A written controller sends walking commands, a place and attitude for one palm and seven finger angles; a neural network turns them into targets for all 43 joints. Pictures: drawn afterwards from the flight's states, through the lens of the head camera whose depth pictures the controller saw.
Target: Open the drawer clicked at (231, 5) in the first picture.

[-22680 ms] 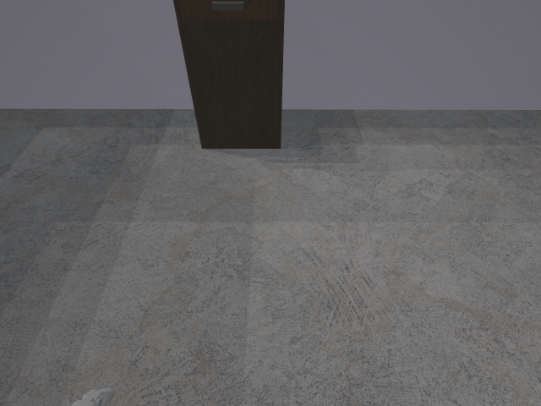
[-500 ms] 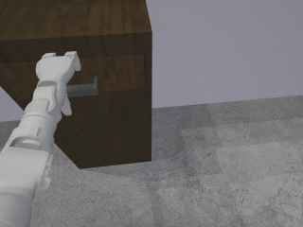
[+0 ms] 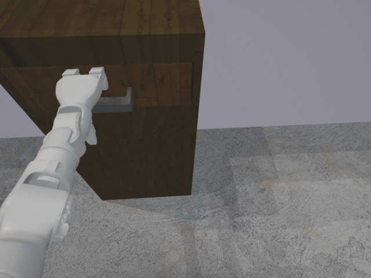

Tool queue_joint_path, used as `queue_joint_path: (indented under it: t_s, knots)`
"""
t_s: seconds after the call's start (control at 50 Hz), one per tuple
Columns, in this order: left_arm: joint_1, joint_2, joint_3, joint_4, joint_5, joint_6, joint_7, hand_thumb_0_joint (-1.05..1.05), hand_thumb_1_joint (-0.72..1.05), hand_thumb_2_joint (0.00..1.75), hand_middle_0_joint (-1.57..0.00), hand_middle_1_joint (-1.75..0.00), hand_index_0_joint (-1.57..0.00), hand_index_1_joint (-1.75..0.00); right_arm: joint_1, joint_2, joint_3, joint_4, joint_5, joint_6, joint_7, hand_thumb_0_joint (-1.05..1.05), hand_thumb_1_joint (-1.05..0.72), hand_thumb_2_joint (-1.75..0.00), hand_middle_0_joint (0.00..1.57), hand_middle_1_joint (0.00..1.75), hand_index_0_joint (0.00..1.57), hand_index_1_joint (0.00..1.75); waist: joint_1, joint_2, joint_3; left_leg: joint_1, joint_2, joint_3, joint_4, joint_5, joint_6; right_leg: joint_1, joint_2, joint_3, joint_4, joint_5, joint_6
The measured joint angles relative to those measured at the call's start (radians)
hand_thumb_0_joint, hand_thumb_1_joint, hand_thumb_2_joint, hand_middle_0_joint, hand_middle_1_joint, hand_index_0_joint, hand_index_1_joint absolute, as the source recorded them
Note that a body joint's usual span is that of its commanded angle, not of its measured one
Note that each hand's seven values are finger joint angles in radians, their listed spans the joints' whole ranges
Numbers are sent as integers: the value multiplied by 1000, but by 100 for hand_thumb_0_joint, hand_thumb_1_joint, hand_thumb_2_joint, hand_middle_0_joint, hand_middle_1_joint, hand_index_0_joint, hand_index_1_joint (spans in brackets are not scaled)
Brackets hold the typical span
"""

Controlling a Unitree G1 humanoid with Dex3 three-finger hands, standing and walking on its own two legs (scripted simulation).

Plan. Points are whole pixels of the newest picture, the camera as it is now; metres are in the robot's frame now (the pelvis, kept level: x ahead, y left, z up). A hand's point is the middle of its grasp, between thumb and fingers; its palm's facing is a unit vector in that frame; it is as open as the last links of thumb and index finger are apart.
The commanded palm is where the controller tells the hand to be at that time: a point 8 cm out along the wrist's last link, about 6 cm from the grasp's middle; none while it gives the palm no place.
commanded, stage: lower the fingers behind the handle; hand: left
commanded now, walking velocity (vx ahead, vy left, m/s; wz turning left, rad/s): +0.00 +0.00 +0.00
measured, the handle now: (104, 98) +0.53 +0.20 +0.06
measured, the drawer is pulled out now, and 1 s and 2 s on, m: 0.00 0.00 0.00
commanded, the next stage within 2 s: lift the fingers back up to retry in 0.58 s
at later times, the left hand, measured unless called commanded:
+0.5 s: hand (89, 109) +0.48 +0.22 +0.07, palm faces -0.01 +0.02 -1.00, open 13.8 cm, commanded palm +0.47 +0.22 +0.10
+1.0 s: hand (88, 107) +0.48 +0.22 +0.07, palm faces -0.04 +0.00 -1.00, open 13.6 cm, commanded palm +0.47 +0.22 +0.14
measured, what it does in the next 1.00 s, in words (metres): stands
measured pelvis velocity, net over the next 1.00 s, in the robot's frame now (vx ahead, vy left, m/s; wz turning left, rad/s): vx -0.02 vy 0.00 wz -0.01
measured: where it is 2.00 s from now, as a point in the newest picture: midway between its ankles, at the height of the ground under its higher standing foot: outside the picture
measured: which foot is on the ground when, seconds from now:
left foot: down 0.00-1.00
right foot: down 0.00-1.00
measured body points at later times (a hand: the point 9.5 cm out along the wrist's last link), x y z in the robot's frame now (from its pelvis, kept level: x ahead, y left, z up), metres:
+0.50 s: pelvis -0.03 -0.01 -0.01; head +0.06 +0.00 +0.43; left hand +0.48 +0.22 +0.12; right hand -0.01 -0.28 -0.13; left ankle -0.01 +0.10 -0.71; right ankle -0.01 -0.13 -0.71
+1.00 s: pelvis -0.02 +0.00 +0.00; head +0.07 +0.00 +0.44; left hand +0.48 +0.22 +0.13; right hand -0.01 -0.27 -0.13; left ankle -0.01 +0.10 -0.71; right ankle -0.01 -0.13 -0.71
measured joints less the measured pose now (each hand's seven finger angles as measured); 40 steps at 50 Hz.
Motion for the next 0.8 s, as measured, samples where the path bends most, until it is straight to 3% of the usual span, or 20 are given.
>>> queue_joint_path:
  t_s: [0.12,0.56,0.8]
  knots:
    - [-25,0,-4,30,2,19,-5,0,-49,30,-33,-121,-31,-129,-19,5,17,-27,5,6,-6,1,-90,-90,20,30,20,30,-8,-6,5,-5,0,0,5,4,-1,-6,0,0,7,3,0]
    - [-98,84,2,71,5,-7,-41,0,-49,30,-31,-121,-29,-129,36,-21,22,-32,13,-10,-35,1,-90,-90,20,30,20,30,-49,-7,25,-109,9,-3,69,15,-7,-111,9,-5,70,15,-5]
    - [-87,92,20,65,-2,-23,-46,0,-49,30,-31,-122,-31,-127,47,-11,24,-20,14,-25,-37,1,-90,-90,20,30,20,30,-50,4,24,-112,10,4,66,17,-3,-115,10,3,64,21,-1]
